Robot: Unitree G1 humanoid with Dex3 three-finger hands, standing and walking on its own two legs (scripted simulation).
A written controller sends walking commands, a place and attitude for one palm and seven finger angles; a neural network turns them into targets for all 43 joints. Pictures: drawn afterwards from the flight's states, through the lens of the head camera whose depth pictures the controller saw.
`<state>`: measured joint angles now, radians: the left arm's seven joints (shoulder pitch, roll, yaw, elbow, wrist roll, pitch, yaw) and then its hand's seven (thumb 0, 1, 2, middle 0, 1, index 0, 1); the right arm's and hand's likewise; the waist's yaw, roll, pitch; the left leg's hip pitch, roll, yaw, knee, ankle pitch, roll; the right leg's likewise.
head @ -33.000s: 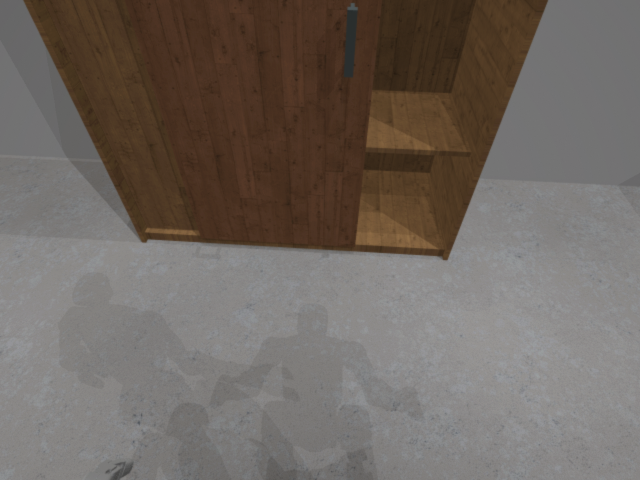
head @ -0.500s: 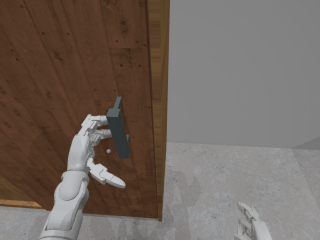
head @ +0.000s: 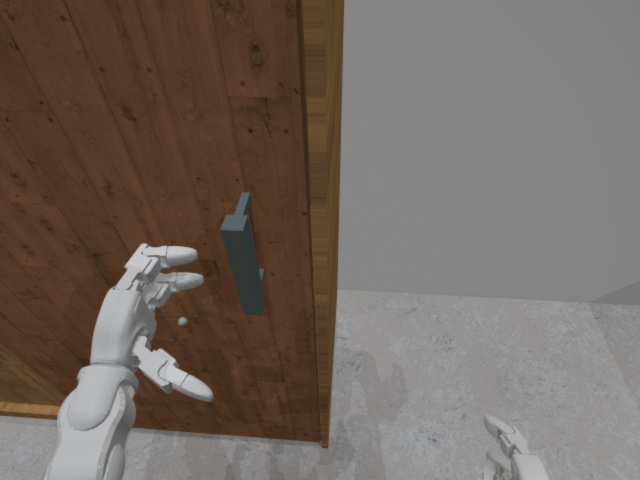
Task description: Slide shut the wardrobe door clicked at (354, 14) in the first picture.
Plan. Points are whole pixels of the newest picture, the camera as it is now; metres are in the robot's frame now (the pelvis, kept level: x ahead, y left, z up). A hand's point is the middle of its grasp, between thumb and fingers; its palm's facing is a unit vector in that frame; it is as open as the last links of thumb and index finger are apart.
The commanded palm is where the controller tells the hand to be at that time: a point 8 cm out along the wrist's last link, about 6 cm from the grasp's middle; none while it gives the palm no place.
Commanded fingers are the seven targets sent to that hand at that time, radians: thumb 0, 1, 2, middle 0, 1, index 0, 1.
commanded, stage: slip the hand off the handle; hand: left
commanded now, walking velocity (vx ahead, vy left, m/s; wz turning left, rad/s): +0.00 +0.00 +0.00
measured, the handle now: (249, 256) +0.35 +0.12 +0.12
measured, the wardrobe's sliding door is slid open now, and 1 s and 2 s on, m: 0.00 0.00 0.00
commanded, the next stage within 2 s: draw the hand back to the body in 0.52 s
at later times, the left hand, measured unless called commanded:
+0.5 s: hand (177, 395) +0.19 +0.16 +0.09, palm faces +0.03 -0.99 -0.12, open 14.7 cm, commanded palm +0.15 +0.22 +0.11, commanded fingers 0.00 -0.55 0.20 -0.25 -1.15 -0.25 -1.15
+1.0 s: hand (133, 380) +0.19 +0.20 +0.12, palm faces +0.10 -0.99 -0.08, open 14.6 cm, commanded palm +0.14 +0.25 +0.13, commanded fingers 0.00 -0.55 0.20 -0.25 -1.15 -0.25 -1.15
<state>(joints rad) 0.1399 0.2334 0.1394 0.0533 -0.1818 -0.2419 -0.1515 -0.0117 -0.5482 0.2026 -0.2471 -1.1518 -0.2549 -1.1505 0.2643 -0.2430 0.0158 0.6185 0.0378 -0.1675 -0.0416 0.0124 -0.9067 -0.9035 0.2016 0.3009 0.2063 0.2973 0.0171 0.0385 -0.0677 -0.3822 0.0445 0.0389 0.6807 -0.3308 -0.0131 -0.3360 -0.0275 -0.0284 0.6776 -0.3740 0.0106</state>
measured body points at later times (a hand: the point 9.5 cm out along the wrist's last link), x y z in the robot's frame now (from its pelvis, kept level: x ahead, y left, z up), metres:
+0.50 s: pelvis -0.01 +0.00 -0.01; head -0.02 -0.02 +0.44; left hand +0.18 +0.22 +0.10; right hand +0.18 -0.22 -0.07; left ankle +0.01 +0.13 -0.72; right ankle -0.01 -0.13 -0.72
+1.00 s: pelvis +0.01 +0.00 +0.00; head -0.02 -0.02 +0.44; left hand +0.18 +0.25 +0.13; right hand +0.21 -0.21 -0.06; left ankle +0.01 +0.13 -0.72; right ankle -0.01 -0.13 -0.72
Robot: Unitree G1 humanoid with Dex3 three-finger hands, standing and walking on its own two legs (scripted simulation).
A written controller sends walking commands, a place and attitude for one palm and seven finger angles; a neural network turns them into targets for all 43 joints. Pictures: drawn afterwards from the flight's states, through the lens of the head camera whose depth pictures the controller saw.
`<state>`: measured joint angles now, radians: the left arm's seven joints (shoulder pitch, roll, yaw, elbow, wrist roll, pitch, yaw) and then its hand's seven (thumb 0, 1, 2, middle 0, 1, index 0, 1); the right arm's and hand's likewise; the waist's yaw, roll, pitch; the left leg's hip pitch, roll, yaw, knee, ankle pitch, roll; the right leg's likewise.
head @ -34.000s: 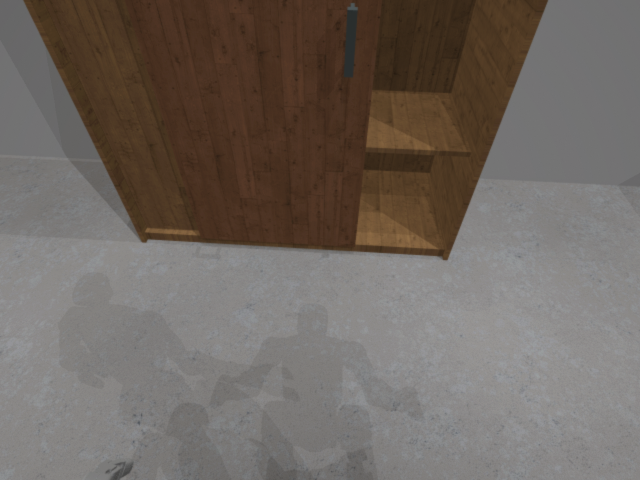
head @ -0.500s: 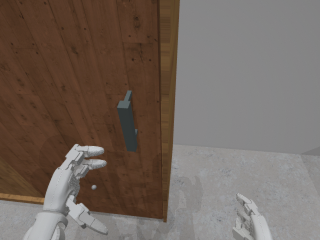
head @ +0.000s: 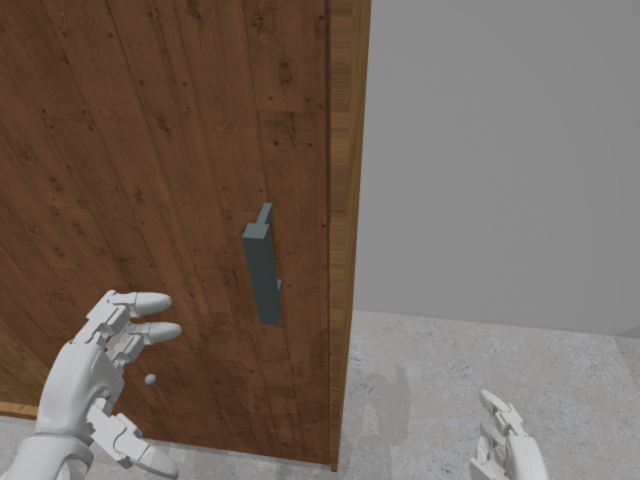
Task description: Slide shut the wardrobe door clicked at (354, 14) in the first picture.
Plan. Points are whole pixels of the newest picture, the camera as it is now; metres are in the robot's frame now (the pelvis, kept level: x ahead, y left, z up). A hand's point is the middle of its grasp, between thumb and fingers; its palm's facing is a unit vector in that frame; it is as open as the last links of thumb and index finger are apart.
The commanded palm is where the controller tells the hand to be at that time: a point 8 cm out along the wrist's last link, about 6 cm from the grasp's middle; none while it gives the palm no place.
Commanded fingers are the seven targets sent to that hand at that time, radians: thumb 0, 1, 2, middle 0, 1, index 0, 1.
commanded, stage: draw the hand back to the body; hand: left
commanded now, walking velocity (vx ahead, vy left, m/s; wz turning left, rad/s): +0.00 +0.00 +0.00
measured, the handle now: (268, 265) +0.35 +0.11 +0.12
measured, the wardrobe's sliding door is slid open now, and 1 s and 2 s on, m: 0.00 0.00 0.00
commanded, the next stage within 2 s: step back with the hand held close in 1.22 s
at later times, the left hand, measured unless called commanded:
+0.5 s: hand (92, 367) +0.18 +0.24 +0.15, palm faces +0.35 -0.87 -0.35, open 12.2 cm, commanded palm +0.13 +0.28 +0.17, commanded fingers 0.00 0.32 0.62 -0.22 -0.64 -0.22 -0.64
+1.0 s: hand (52, 331) +0.19 +0.27 +0.18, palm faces +0.45 -0.81 -0.37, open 7.7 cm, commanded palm +0.14 +0.30 +0.20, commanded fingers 0.00 0.90 0.90 -0.20 -0.30 -0.20 -0.30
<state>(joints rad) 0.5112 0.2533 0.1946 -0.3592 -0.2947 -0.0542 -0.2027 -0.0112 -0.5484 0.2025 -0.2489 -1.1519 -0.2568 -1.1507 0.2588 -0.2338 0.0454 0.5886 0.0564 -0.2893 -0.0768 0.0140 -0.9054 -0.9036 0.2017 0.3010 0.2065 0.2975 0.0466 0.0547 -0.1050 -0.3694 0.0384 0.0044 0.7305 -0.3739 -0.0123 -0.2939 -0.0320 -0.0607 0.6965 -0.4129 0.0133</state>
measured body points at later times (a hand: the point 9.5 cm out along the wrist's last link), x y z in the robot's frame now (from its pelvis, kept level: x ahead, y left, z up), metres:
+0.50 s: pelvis -0.01 +0.01 +0.02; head -0.03 -0.01 +0.47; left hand +0.15 +0.28 +0.17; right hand +0.18 -0.21 -0.06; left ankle +0.01 +0.13 -0.72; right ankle -0.03 -0.13 -0.72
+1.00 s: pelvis +0.00 +0.01 +0.02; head -0.03 -0.01 +0.47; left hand +0.16 +0.31 +0.20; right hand +0.19 -0.22 -0.05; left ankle +0.01 +0.13 -0.72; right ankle -0.03 -0.13 -0.72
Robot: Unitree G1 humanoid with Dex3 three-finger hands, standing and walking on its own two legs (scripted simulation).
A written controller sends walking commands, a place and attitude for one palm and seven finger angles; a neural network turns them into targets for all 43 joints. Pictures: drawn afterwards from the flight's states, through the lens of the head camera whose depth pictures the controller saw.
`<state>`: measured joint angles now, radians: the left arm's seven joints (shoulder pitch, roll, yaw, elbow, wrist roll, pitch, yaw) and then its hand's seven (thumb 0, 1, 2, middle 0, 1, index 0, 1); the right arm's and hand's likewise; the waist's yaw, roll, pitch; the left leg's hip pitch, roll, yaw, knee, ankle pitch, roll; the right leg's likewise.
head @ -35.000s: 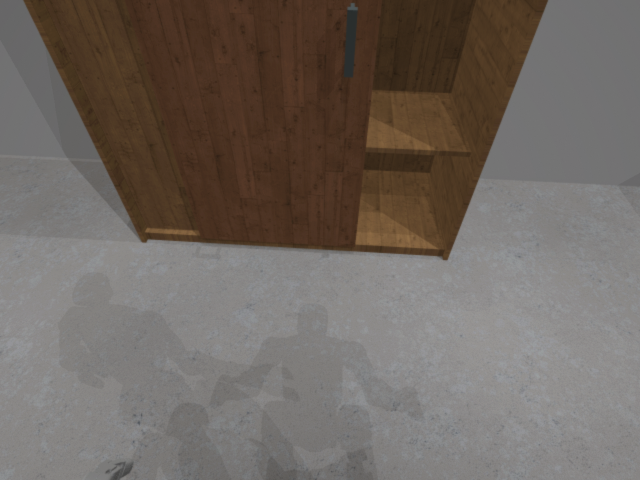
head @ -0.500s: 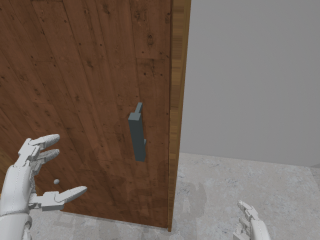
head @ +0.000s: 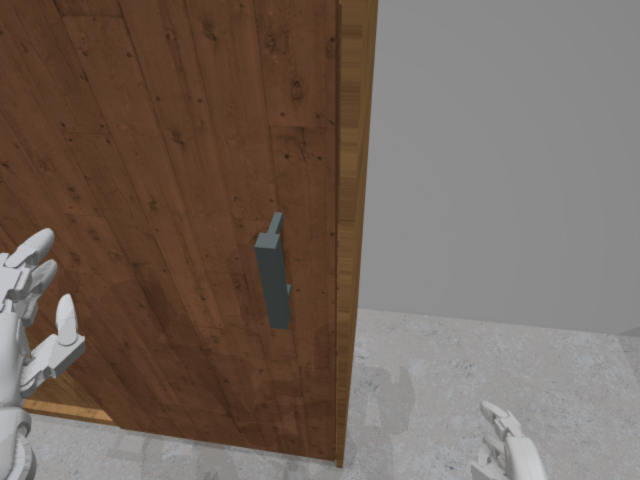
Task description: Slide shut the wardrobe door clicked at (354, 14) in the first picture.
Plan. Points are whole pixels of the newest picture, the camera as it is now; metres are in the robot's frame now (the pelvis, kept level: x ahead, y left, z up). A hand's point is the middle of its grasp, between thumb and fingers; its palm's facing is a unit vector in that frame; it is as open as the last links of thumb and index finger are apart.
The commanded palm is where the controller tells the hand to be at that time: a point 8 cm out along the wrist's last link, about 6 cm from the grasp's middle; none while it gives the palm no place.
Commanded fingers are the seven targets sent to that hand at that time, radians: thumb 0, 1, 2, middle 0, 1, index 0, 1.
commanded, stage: draw the hand back to the body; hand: left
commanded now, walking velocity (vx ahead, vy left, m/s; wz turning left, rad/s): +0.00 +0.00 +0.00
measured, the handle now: (278, 272) +0.34 +0.11 +0.10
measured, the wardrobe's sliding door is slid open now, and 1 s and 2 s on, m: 0.00 0.00 0.00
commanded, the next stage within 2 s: step back with the hand held close in 0.22 s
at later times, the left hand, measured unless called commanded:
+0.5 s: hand (67, 327) +0.19 +0.27 +0.17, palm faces +0.47 -0.78 -0.41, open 7.4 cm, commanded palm +0.12 +0.30 +0.18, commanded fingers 0.00 0.90 0.90 -0.20 -0.30 -0.20 -0.30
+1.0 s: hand (6, 412) +0.11 +0.29 +0.16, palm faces +0.47 -0.78 -0.41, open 7.4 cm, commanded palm +0.06 +0.32 +0.18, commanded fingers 0.00 0.90 0.90 -0.20 -0.30 -0.20 -0.30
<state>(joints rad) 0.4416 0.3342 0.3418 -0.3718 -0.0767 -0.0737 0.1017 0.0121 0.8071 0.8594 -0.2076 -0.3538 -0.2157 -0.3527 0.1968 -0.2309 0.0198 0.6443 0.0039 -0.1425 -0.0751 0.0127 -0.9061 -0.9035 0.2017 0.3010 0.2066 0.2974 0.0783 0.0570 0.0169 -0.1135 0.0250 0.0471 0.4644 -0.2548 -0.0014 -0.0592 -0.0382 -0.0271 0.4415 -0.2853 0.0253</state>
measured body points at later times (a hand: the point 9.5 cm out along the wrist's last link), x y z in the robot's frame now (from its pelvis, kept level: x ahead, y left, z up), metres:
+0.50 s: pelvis -0.02 +0.00 +0.00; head -0.02 -0.01 +0.45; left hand +0.16 +0.31 +0.19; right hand +0.18 -0.22 -0.08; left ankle +0.00 +0.12 -0.74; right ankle -0.02 -0.13 -0.74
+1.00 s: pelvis -0.09 +0.02 -0.02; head -0.07 +0.03 +0.43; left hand +0.08 +0.33 +0.18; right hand +0.09 -0.21 -0.09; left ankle -0.01 +0.12 -0.73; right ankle -0.02 -0.13 -0.74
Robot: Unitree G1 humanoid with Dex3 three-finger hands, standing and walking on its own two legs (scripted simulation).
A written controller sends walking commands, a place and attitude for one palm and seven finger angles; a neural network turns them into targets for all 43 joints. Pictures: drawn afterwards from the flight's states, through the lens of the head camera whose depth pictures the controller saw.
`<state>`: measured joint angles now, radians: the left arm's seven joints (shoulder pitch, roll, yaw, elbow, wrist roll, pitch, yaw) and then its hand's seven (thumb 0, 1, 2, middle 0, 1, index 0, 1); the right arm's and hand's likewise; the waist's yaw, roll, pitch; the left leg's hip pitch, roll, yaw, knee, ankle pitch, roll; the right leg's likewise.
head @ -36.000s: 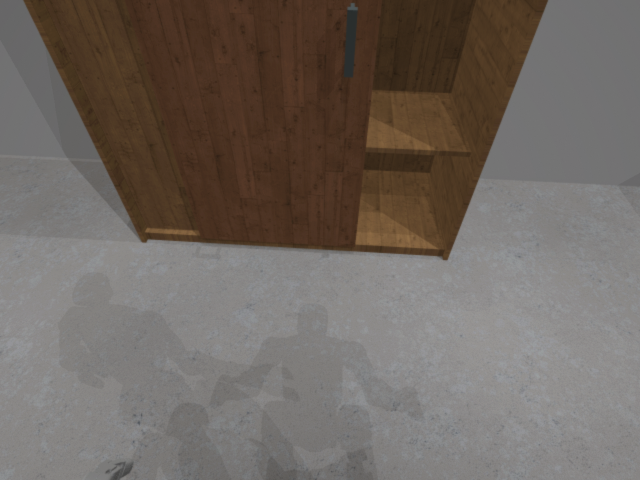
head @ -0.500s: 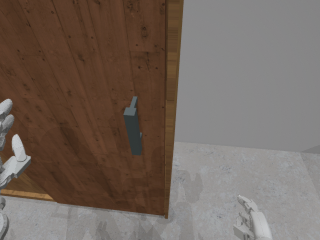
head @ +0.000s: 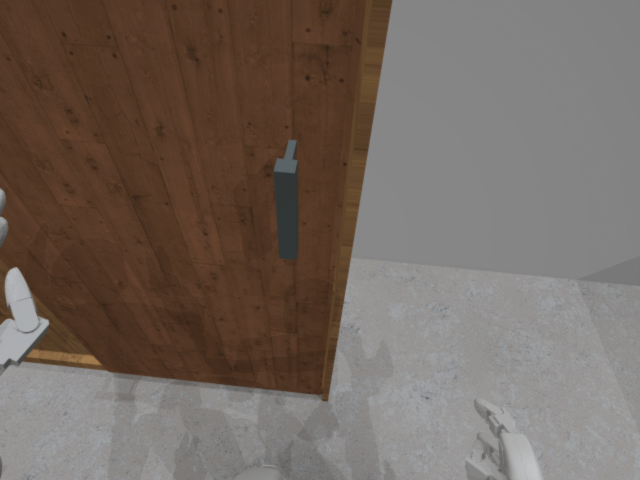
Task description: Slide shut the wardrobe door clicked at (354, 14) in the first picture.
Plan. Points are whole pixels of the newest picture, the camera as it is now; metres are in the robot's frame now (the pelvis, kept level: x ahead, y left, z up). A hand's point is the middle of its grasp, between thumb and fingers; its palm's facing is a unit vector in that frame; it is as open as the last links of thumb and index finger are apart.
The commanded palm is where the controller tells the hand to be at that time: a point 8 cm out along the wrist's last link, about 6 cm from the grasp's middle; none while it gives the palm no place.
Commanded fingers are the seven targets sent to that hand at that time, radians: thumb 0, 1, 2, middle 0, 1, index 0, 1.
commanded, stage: step back with the hand held close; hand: left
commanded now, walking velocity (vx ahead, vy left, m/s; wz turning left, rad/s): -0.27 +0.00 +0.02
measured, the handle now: (290, 202) +0.43 +0.09 +0.11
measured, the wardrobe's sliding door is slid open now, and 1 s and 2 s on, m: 0.00 0.00 0.00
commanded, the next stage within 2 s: stop stepping back and stand still in 0.46 s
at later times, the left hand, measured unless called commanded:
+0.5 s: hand out of the picture +0.12 +0.25 +0.18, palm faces +0.33 -0.82 -0.46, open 7.4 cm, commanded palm +0.06 +0.30 +0.19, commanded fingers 0.00 0.90 0.90 -0.20 -0.30 -0.20 -0.30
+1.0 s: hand out of the picture +0.01 +0.31 +0.17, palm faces +0.50 -0.80 -0.34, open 7.4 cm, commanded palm -0.04 +0.34 +0.19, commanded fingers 0.00 0.90 0.90 -0.20 -0.30 -0.20 -0.30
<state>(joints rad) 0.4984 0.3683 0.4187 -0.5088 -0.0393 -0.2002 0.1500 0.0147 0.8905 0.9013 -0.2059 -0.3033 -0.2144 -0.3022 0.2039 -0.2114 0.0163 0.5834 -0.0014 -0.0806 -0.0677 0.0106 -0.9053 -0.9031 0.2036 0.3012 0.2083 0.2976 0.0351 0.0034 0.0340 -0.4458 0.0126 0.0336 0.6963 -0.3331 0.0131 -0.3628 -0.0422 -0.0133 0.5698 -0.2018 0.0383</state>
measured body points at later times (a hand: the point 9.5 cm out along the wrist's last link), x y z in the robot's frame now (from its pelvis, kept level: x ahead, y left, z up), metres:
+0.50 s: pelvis -0.09 +0.01 +0.01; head -0.06 +0.02 +0.46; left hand +0.10 +0.29 +0.20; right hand +0.09 -0.22 -0.07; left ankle +0.04 +0.09 -0.72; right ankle -0.15 -0.12 -0.72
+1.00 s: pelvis -0.17 +0.03 +0.00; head -0.21 +0.06 +0.45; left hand -0.02 +0.35 +0.19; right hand -0.04 -0.22 -0.07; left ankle -0.15 +0.12 -0.73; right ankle -0.18 -0.11 -0.72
